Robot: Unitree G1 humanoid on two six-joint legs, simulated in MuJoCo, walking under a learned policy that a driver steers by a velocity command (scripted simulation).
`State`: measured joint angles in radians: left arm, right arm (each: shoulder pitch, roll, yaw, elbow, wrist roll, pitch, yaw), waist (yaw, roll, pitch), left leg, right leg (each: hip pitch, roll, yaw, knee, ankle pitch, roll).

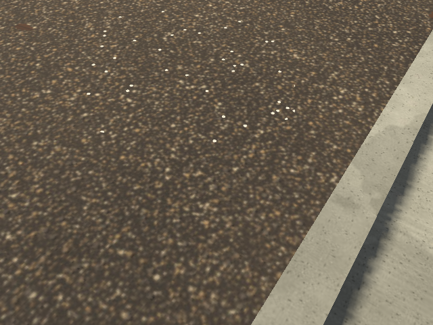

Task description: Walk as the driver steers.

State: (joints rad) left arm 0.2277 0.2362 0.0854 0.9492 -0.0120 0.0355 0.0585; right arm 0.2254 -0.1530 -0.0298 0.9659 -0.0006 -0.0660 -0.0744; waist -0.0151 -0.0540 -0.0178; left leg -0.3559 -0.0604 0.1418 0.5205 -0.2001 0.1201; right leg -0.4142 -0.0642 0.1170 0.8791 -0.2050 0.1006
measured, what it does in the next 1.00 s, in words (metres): walks ahead: right foot 0.12 m lower, then left foot 0.12 m higher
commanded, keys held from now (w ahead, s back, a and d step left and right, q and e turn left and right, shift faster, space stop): no key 0.40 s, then w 0.12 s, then no key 0.40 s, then w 0.08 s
